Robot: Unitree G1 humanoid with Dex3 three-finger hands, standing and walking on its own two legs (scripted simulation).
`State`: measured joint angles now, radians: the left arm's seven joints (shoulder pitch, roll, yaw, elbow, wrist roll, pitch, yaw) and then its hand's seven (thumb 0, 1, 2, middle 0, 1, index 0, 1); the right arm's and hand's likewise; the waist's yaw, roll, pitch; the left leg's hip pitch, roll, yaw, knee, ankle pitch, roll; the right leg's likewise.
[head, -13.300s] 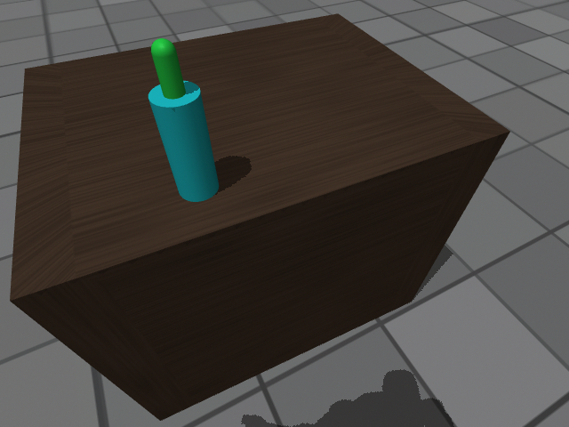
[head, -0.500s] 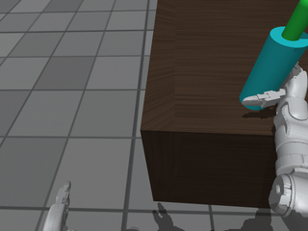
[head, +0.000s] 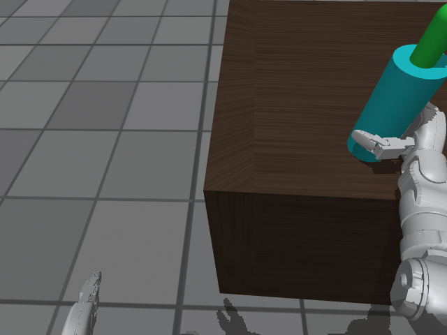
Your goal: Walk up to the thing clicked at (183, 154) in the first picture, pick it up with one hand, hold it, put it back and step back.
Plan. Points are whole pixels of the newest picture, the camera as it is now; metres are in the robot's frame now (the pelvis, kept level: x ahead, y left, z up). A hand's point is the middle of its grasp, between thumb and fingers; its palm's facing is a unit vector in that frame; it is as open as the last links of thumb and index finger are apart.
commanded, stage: settle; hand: right
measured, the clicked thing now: (400, 93) +0.46 -0.22 +0.20
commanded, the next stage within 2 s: lift in 0.88 s
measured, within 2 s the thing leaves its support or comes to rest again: leaves its support in 0.14 s
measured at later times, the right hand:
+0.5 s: hand (394, 101) +0.47 -0.22 +0.17, palm faces +0.22 +0.98 +0.01, open 10.3 cm
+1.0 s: hand (406, 90) +0.47 -0.23 +0.20, palm faces +0.23 +0.97 -0.01, open 10.4 cm
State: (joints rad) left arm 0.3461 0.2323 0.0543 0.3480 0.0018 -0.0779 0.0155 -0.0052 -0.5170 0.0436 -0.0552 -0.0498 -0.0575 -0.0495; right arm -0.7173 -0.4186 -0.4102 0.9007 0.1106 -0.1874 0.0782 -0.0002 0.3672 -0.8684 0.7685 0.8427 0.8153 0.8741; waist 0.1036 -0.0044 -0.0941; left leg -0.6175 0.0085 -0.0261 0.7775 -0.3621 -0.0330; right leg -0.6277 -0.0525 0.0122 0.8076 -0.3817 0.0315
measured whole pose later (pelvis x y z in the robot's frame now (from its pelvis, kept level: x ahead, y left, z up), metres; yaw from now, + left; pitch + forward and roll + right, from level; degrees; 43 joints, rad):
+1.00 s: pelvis +0.01 +0.00 +0.02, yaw +0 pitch +8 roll +0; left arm 0.32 0.24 0.06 0.42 -0.02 -0.09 0.03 -0.01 -0.55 0.07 -0.06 -0.05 -0.05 -0.06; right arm -0.77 -0.42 -0.37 0.79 0.12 0.03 0.06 0.00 0.44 -1.02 0.67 1.05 0.71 1.08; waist 0.06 -0.02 -0.09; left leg -0.47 0.02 -0.03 0.66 -0.33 -0.04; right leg -0.47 -0.04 0.00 0.68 -0.35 0.03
